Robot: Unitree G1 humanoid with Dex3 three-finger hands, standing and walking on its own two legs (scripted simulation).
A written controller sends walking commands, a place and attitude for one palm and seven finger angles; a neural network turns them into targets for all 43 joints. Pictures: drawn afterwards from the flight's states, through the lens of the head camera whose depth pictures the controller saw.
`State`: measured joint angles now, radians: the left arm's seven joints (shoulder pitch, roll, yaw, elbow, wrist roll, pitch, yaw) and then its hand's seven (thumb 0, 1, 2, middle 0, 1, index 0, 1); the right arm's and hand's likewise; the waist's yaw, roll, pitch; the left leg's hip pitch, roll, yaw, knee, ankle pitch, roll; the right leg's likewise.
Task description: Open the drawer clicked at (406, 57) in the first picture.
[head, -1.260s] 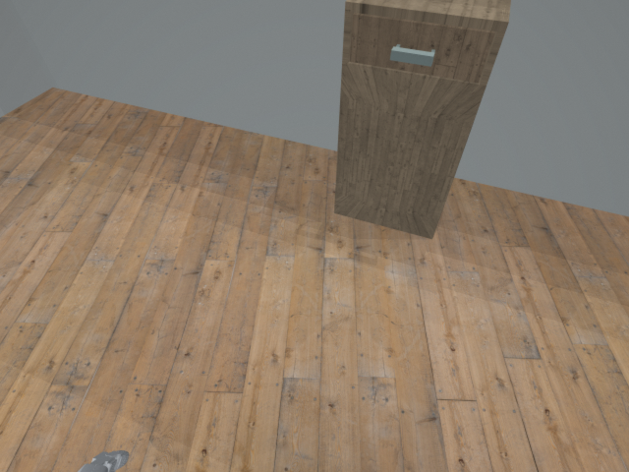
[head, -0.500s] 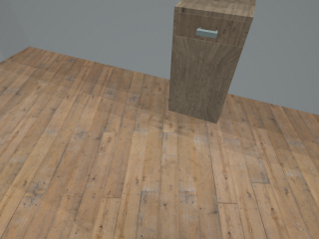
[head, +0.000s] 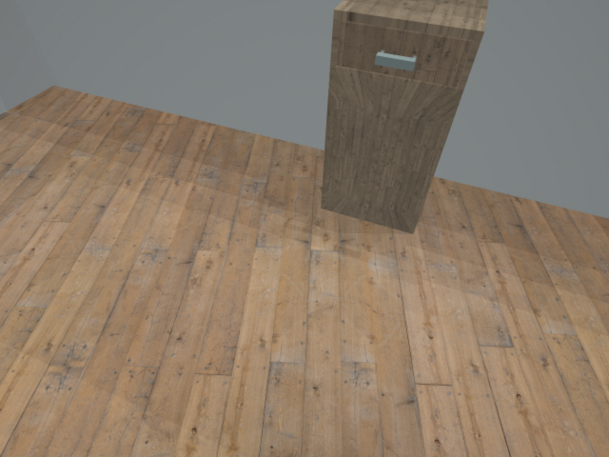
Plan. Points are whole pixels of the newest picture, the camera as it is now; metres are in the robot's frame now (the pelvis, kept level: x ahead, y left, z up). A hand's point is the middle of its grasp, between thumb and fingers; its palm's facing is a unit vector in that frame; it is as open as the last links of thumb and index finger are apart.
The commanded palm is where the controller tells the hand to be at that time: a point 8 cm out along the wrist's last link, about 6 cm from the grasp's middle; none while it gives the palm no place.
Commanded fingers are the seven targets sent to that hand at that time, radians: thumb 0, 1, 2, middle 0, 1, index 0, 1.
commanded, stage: look at it before walking up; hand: left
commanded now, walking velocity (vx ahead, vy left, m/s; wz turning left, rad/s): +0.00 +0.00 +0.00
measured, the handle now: (396, 58) +1.23 -0.22 -0.01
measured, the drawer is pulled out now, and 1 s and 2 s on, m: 0.00 0.00 0.00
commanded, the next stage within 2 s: walk to a spot facing it in 0.18 s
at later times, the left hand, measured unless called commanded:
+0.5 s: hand out of the picture +0.05 +0.22 -0.17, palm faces -0.06 -0.96 -0.26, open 7.3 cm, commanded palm none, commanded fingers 0.00 0.90 0.90 -0.20 -0.30 -0.20 -0.30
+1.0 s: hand out of the picture +0.15 +0.15 -0.18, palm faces -0.15 -0.98 -0.15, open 7.3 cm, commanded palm none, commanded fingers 0.00 0.90 0.90 -0.20 -0.30 -0.20 -0.30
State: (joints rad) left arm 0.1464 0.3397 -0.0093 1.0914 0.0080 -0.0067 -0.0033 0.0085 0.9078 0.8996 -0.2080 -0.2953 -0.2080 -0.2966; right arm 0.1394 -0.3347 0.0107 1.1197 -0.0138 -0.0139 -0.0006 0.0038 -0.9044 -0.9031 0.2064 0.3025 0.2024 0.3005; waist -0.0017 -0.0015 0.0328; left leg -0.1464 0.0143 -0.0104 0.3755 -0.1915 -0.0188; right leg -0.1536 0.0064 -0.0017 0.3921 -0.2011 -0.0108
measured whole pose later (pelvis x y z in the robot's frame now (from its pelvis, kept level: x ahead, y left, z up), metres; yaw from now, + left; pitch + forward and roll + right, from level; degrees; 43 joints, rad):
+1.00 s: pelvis +0.18 -0.02 -0.01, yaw -14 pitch +0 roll -1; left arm 0.45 0.13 0.03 1.11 0.03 -0.06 0.01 0.01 0.91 0.90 -0.21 -0.30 -0.21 -0.30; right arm 0.13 -0.16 -0.05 0.99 -0.02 -0.02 0.03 0.01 -0.91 -0.90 0.20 0.30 0.20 0.30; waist 0.04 0.00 0.04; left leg -0.58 0.12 0.08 0.80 -0.18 -0.04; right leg 0.01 0.04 0.04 0.34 -0.35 -0.03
